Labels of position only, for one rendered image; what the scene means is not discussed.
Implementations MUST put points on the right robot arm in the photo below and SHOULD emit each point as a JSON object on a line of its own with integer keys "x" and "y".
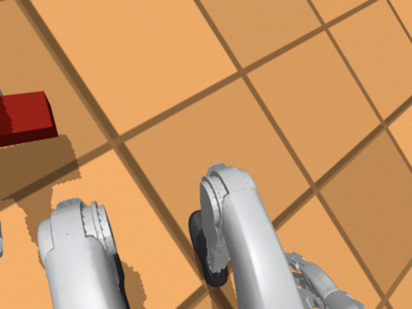
{"x": 341, "y": 300}

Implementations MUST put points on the carton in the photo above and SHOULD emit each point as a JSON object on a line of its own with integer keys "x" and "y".
{"x": 25, "y": 117}

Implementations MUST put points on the right robot foot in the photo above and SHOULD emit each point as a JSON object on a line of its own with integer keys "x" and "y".
{"x": 199, "y": 243}

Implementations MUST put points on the right robot hand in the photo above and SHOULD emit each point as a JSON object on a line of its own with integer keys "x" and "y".
{"x": 316, "y": 284}

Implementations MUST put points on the left robot foot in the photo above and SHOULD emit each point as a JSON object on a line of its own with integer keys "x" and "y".
{"x": 121, "y": 278}

